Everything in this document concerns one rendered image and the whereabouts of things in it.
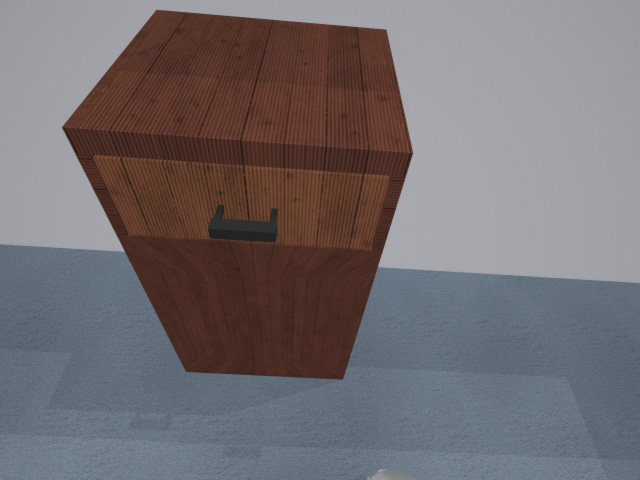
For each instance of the drawer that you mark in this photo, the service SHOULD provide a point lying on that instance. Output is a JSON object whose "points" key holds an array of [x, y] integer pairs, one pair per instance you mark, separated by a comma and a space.
{"points": [[178, 198]]}

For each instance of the handle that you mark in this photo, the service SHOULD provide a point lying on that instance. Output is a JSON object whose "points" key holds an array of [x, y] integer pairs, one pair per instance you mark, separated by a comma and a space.
{"points": [[245, 230]]}

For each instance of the cabinet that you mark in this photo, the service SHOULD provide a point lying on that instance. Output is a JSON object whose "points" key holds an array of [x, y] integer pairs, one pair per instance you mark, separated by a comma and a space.
{"points": [[255, 92]]}

